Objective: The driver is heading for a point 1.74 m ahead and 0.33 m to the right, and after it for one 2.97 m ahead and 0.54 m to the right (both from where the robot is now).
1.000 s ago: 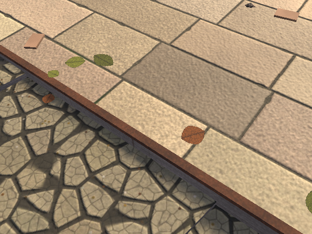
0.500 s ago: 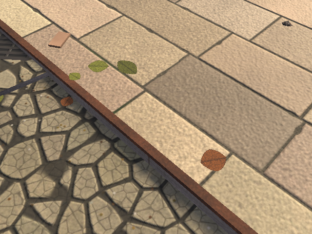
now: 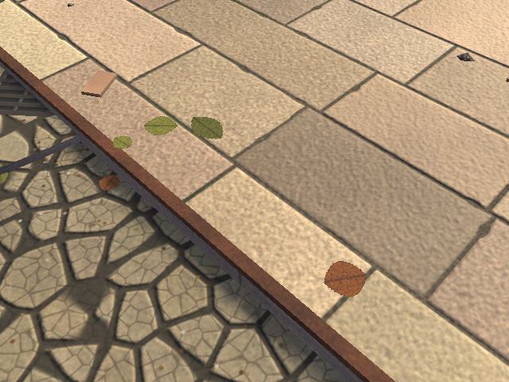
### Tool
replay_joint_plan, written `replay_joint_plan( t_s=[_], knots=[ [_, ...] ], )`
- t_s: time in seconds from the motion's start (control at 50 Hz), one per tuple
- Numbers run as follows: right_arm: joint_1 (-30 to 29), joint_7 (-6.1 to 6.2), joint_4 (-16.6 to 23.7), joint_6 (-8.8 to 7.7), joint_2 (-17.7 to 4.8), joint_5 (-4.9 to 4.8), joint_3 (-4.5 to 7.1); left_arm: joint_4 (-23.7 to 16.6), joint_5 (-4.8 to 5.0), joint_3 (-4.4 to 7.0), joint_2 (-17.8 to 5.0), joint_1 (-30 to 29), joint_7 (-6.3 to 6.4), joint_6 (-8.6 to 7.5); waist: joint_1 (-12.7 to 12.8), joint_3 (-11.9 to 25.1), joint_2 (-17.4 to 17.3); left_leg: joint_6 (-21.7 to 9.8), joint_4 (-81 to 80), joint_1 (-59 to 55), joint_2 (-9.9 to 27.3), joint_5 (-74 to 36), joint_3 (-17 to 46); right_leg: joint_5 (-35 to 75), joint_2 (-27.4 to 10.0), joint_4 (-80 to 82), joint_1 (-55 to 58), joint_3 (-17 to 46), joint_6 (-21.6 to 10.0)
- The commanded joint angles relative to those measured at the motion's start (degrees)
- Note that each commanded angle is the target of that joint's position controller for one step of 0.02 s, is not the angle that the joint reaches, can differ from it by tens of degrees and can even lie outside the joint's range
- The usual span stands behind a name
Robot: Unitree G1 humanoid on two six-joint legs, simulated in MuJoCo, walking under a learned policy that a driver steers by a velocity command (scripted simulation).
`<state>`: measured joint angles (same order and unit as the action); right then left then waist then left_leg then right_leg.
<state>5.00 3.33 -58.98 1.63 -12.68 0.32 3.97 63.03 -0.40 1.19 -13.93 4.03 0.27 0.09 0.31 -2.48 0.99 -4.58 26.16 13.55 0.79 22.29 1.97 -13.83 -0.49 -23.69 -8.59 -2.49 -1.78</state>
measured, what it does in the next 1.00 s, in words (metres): lifts its left foot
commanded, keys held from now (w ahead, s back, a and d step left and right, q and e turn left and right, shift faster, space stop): no key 0.76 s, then w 0.24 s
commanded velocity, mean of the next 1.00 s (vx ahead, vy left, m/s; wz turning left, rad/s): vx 0.05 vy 0.00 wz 0.00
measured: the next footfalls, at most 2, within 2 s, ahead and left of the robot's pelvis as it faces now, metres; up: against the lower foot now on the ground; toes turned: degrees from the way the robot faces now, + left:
left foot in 1.10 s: +0.15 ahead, +0.17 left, +0.04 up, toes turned +1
right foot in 1.54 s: +0.32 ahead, -0.09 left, +0.03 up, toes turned -4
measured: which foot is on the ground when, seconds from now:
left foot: down 0.00-0.82, up 0.84-1.00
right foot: down 0.00-1.00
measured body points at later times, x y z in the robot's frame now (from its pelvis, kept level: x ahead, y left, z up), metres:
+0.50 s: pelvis -0.01 -0.02 +0.00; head +0.01 -0.02 +0.45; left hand +0.06 +0.24 -0.15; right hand +0.07 -0.28 -0.15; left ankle +0.03 +0.15 -0.74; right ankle -0.01 -0.09 -0.75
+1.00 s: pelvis +0.03 +0.01 +0.00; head +0.03 +0.02 +0.45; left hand +0.02 +0.28 -0.15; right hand +0.11 -0.27 -0.13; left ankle +0.03 +0.15 -0.68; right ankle -0.01 -0.09 -0.75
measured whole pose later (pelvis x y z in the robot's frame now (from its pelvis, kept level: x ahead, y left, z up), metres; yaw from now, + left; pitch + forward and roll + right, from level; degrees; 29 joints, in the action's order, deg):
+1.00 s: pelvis +0.03 +0.01 +0.00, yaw +0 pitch +1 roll +0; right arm 8.6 2.0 -64.8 -2.9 -15.2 -1.3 4.5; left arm 64.2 0.6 3.2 -14.4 17.2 1.8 -2.1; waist 1.6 2.6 0.8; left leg -0.6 55.7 28.2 4.9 21.7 -1.9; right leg -12.8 1.4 -16.5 -5.6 -1.3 -2.9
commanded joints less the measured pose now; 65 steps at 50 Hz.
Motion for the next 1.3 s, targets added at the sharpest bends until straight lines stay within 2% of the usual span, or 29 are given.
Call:
replay_joint_plan(
  t_s=[0.02, 0.34, 0.76, 0.78, 0.8, 0.82, 0.84, 0.86, 0.88, 0.9, 0.94, 0.98, 1.02, 1.06, 1.08, 1.1, 1.12, 1.14, 1.16, 1.18, 1.2, 1.22, 1.24, 1.26, 1.28, 1.3],
  knots=[
    [-1.6, 0.41, 0.97, -1.01, -6.47, 0.07, 0.89, -1.04, -0.17, 0.8, -5.97, -0.33, 0.18, -0.34, 0.22, 2.6, -0.31, 3.23, -1.77, -2.56, 1.73, -15.12, 1.31, -5.07, -4.18, 7.84, -2.46, 6.36, 0.2],
    [-1.49, 0.57, -3.66, -1.81, -6.4, 0.02, 0.49, -0.15, -0.17, 0.7, -6.44, 1.32, 0.42, -0.65, 0.27, 3.4, 0.3, 4.11, -2.69, 0.09, 2.08, -13.07, 0.88, -3.99, -5.13, 9.37, -0.54, 9.25, -0.79],
    [0.1, 0.87, -5.47, -2.09, -6.73, -0.12, 0.14, -0.59, -0.03, 0.93, -5.78, 5.0, 0.67, -0.44, 0.2, 3.42, 0.14, 4.37, -2.47, 1.26, 2.48, -13.07, 0.73, 0.19, -4.55, 9.05, 0.28, 9.42, -0.85],
    [0.65, 0.89, -5.8, -2.02, -6.4, -0.11, 0.05, -0.3, 0.0, 0.95, -5.66, 6.0, 0.77, -0.4, 0.49, 4.46, 0.39, 4.35, -1.86, 1.18, 1.95, -11.26, 0.0, -6.09, -4.57, 10.3, 0.86, 9.97, -1.19],
    [0.32, 0.93, -5.64, -1.95, -6.36, -0.2, 0.07, -0.23, 0.19, 1.3, -6.59, 6.68, 0.92, -0.32, 0.95, 3.9, 1.58, 4.43, 0.28, 2.84, 0.98, -8.12, -1.37, -14.28, -5.32, 12.03, 0.9, 11.76, -2.1],
    [-0.69, 0.9, -4.91, -2.06, -6.86, -0.31, 0.21, -0.19, 0.54, 2.12, -8.95, 7.61, 1.08, -0.27, 1.67, 2.61, 3.92, 4.63, 4.56, 6.7, 0.12, -4.58, -2.97, -21.16, -7.77, 14.23, 1.41, 15.48, -4.04],
    [-1.7, 0.66, -3.92, -2.42, -7.66, -0.44, 0.37, 0.03, 0.74, 3.07, -11.38, 9.28, 1.3, -0.38, 2.61, 1.63, 6.68, 4.65, 11.53, 11.09, 0.9, -1.84, -3.07, -25.54, -12.05, 16.66, 1.9, 20.71, -6.81],
    [-2.24, 0.27, -3.16, -2.86, -8.32, -0.82, 0.62, 0.26, 0.53, 3.56, -12.0, 10.76, 1.56, -0.73, 3.04, 0.47, 8.0, 4.6, 19.46, 16.7, 2.63, 1.08, -2.15, -27.19, -15.96, 18.54, 3.12, 24.8, -9.35],
    [-1.7, -0.17, -3.04, -3.27, -8.76, -1.38, 1.03, 0.23, 0.42, 3.58, -11.07, 11.31, 1.67, -1.32, 2.57, -0.9, 7.27, 4.51, 26.79, 22.37, 4.09, 3.06, -1.45, -26.92, -17.88, 19.0, 4.8, 26.3, -10.85],
    [-1.05, -0.57, -3.16, -3.71, -8.21, -1.73, 1.2, 0.06, 0.66, 3.44, -9.71, 11.87, 1.7, -1.96, 2.17, -1.81, 5.88, 4.26, 31.97, 27.09, 5.2, 3.36, -1.05, -26.08, -18.39, 18.84, 6.51, 26.4, -11.4],
    [-1.41, -1.19, -2.86, -4.92, -6.63, -1.89, 1.2, -0.23, 1.11, 3.14, -7.81, 12.7, 1.7, -2.88, 1.78, -2.84, 3.92, 3.92, 34.97, 31.84, 6.84, 1.23, -0.72, -21.71, -17.34, 18.26, 7.96, 23.58, -10.89],
    [-2.43, -1.75, -1.96, -6.12, -5.33, -1.73, 0.84, -0.81, 1.04, 2.92, -6.88, 13.3, 1.69, -3.05, 1.62, -2.4, 3.76, 3.88, 29.93, 30.13, 7.27, -0.76, -1.38, -16.57, -15.39, 17.57, 6.83, 19.42, -9.99],
    [-3.07, -2.27, -1.07, -6.74, -4.02, -1.54, 0.08, -1.99, 1.18, 3.17, -8.14, 13.06, 1.69, -2.98, 1.37, -1.4, 4.64, 4.02, 21.71, 22.41, 6.06, -2.1, -3.18, -12.82, -13.41, 16.7, 2.11, 15.1, -9.37],
    [-2.27, -2.66, -0.43, -6.61, -3.68, -1.69, -0.55, -2.82, 1.75, 3.74, -10.45, 13.15, 1.21, -2.67, 0.26, -1.37, 6.42, 3.68, 15.08, 13.58, 3.44, 0.81, -6.66, -14.94, -12.96, 15.12, -3.87, 13.0, -9.28],
    [-0.07, -2.85, -0.94, -6.51, -4.22, -1.77, -0.51, -3.31, 2.18, 3.83, -10.59, 12.68, 1.04, -2.59, -1.22, -1.49, 5.74, 3.23, 10.98, 8.31, 2.6, -2.89, -7.83, -17.05, -12.74, 13.61, -7.2, 12.3, -8.85],
    [4.81, -2.87, -2.98, -6.16, -5.57, -1.63, 0.08, -3.59, 2.13, 3.57, -9.6, 13.62, 0.87, -2.44, -2.86, -0.72, 3.77, 2.93, 10.05, 1.07, -0.8, -2.88, -11.18, -19.12, -10.99, 10.8, -11.82, 10.83, -8.38],
    [10.25, -2.71, -4.72, -5.96, -8.22, -1.74, 1.16, -4.22, 1.99, 2.81, -7.42, 14.0, 0.79, -2.67, -5.01, 0.31, 1.08, 1.54, 8.82, -6.49, -0.79, -3.46, -9.62, -16.85, -8.85, 6.31, -16.34, 8.74, -6.85],
    [16.96, -2.44, -6.46, -6.05, -13.36, -1.51, 3.03, -6.5, 1.81, 1.45, -3.3, 11.83, 0.65, -3.13, -7.91, 2.31, -9.84, -3.69, 2.35, -15.06, 7.38, 4.03, 4.62, -7.39, -2.81, -9.09, -24.57, 1.05, -2.5],
    [28.6, -2.41, -8.72, -6.21, -16.92, -1.45, 4.17, -9.4, 0.73, 0.84, -2.49, 8.02, 0.53, -4.06, -12.15, 9.64, -20.36, -10.92, -9.92, -24.75, 19.57, 8.93, 28.36, -12.21, 2.02, -31.12, -31.47, -0.95, 0.4],
    [26.45, -2.83, -7.3, -7.49, -12.91, -0.14, 2.27, -10.02, 1.11, 1.48, -3.74, 7.01, -0.35, -5.13, -9.35, 9.33, -12.99, -9.46, -11.69, -24.79, 20.89, -2.1, 32.16, -15.38, 1.53, -41.15, -33.27, 8.92, -0.38],
    [21.4, -3.26, -5.44, -8.03, -12.04, -0.21, 1.92, -10.25, 2.17, 1.53, -3.6, 6.86, -0.68, -5.07, -6.29, 7.98, -11.39, -7.82, -11.85, -22.58, 19.71, -4.46, 27.29, -13.33, -0.07, -41.83, -34.44, 8.95, -0.88],
    [16.22, -3.54, -3.56, -8.16, -10.79, -0.58, 1.59, -10.61, 2.34, 1.64, -4.24, 4.75, -0.34, -4.57, -4.64, 5.1, -8.96, -7.45, -13.04, -18.78, 17.9, -4.65, 22.84, -10.54, -2.58, -40.18, -34.49, 6.39, -0.54],
    [11.5, -3.34, -2.49, -7.95, -8.84, -0.44, 1.02, -10.56, 2.64, 2.2, -5.02, 3.68, 0.01, -4.03, -2.71, 2.98, -9.0, -8.23, -13.45, -14.73, 16.97, -2.91, 19.23, -8.59, -4.65, -38.34, -34.4, 5.98, 0.42],
    [10.05, -2.94, -2.0, -7.62, -5.63, -0.12, 0.21, -9.98, 2.46, 2.55, -5.19, 3.59, 0.11, -3.24, -2.05, 2.03, -8.97, -7.23, -14.64, -10.7, 13.12, -1.92, 13.8, -6.09, -5.41, -36.44, -30.36, 5.13, 1.93],
    [11.11, -2.37, -2.35, -7.3, -4.75, 0.02, 0.04, -9.11, 2.34, 2.72, -4.61, 4.8, -0.19, -2.58, -1.39, 2.08, -10.22, -7.17, -15.56, -8.89, 10.7, -2.3, 10.08, -3.39, -4.46, -36.11, -27.61, 2.93, 3.53],
    [12.2, -1.69, -2.41, -7.11, -5.26, 0.03, 0.07, -8.85, 2.2, 2.88, -4.28, 4.87, -0.4, -2.27, -0.89, 1.67, -9.56, -7.59, -16.52, -8.23, 9.9, -2.9, 8.19, -1.22, -4.1, -34.7, -26.83, 1.77, 4.81]
  ],
)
